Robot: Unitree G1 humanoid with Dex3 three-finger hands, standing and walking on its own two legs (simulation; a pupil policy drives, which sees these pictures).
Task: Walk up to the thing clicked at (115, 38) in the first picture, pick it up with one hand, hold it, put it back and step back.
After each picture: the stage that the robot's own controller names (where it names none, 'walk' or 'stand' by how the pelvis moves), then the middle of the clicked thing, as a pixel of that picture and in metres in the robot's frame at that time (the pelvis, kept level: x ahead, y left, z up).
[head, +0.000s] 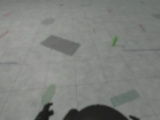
stand; (114, 41) +1.63 -0.55 -0.65
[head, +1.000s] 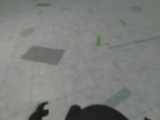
walk; (98, 40) +1.57 -0.06 -0.63
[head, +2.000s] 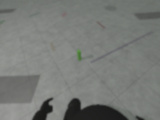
walk; (79, 55) +1.03 +0.25 -0.65
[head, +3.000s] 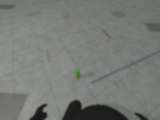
walk; (77, 73) +0.62 +0.20 -0.63
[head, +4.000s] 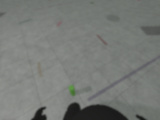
stand; (72, 90) +0.39 +0.23 -0.62
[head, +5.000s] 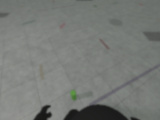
stand; (73, 95) +0.34 +0.19 -0.66
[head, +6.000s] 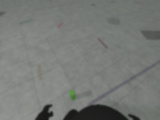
stand; (72, 95) +0.34 +0.20 -0.66
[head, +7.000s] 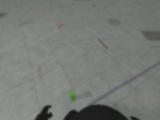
stand; (72, 96) +0.33 +0.21 -0.66
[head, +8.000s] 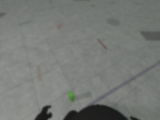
stand; (71, 96) +0.33 +0.21 -0.66
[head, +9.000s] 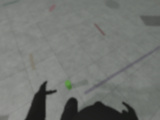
go down; (68, 85) +0.35 +0.22 -0.61
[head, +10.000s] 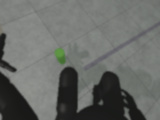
go down; (61, 57) +0.41 +0.25 -0.24
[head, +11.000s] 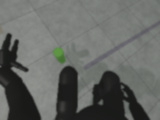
close in; (60, 56) +0.41 +0.26 -0.24
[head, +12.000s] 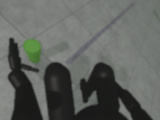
close in; (34, 53) +0.39 +0.29 -0.15
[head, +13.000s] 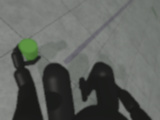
close; (31, 53) +0.39 +0.30 -0.15
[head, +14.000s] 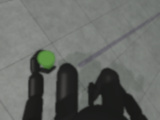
lift; (47, 62) +0.31 +0.28 -0.08
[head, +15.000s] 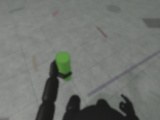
lift; (65, 69) +0.32 +0.17 +0.06
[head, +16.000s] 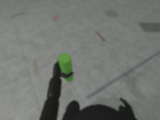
hold; (67, 69) +0.33 +0.17 +0.03
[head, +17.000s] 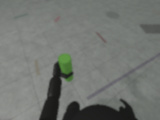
hold; (67, 69) +0.32 +0.17 +0.04
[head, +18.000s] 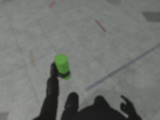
crouch; (64, 69) +0.34 +0.18 -0.02
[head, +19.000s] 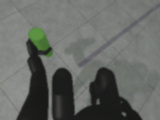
lower; (43, 45) +0.46 +0.27 -0.06
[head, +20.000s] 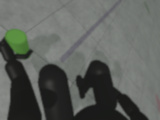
lower; (21, 47) +0.42 +0.31 -0.16
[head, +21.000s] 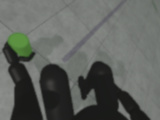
lower; (24, 50) +0.40 +0.31 -0.15
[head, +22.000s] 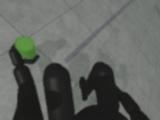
lower; (29, 53) +0.38 +0.31 -0.15
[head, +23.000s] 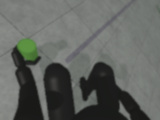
lower; (31, 54) +0.37 +0.30 -0.15
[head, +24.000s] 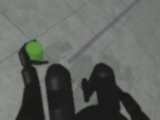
open; (36, 55) +0.38 +0.29 -0.16
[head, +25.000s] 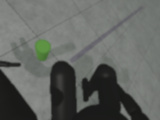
stand; (42, 52) +0.37 +0.28 -0.17
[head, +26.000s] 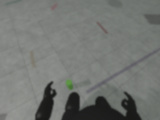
stand; (69, 85) +0.36 +0.21 -0.53
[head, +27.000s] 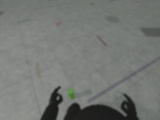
stand; (71, 94) +0.35 +0.21 -0.60
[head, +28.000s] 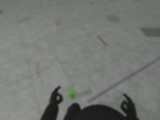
stand; (71, 94) +0.35 +0.20 -0.60
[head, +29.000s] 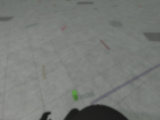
stand; (75, 95) +0.37 +0.19 -0.65
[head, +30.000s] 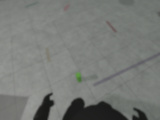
walk; (78, 77) +0.46 +0.17 -0.63
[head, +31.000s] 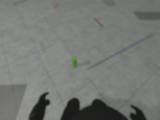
walk; (74, 62) +0.74 +0.21 -0.63
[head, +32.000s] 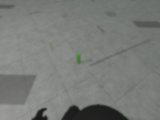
walk; (78, 58) +0.98 +0.23 -0.64
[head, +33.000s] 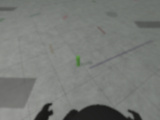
stand; (78, 61) +0.94 +0.23 -0.66
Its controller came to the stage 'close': yes
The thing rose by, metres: 0.67
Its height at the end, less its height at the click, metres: +0.00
